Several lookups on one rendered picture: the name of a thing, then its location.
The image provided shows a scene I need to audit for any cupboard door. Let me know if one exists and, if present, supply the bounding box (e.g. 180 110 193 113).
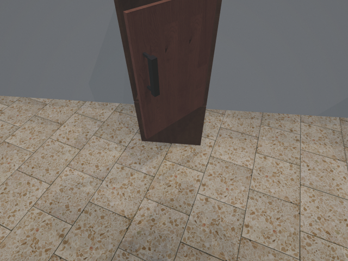
123 0 217 139

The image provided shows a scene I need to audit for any handle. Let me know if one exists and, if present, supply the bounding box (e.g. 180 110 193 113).
143 52 160 97

